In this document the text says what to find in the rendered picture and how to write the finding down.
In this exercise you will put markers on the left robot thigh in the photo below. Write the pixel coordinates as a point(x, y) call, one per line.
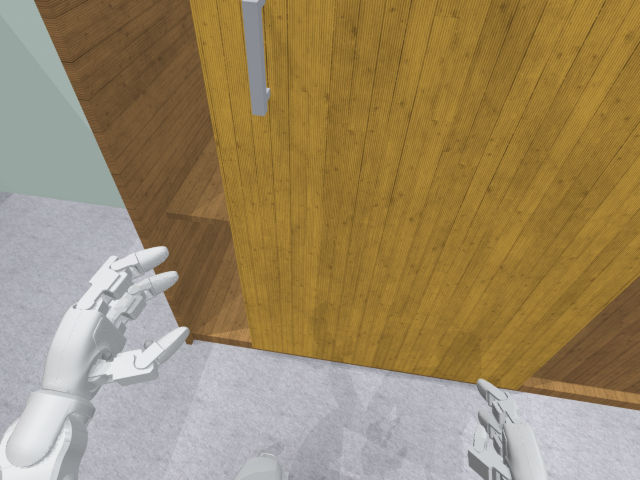
point(261, 468)

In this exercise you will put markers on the left robot forearm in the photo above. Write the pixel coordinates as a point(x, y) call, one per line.
point(49, 439)

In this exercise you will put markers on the right robot hand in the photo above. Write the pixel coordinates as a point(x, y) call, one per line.
point(514, 441)

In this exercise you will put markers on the left robot hand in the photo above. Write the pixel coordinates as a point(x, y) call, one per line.
point(74, 362)

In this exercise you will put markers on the wardrobe door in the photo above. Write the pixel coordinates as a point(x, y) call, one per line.
point(606, 352)
point(448, 188)

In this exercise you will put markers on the handle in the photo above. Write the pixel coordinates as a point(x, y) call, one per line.
point(253, 29)

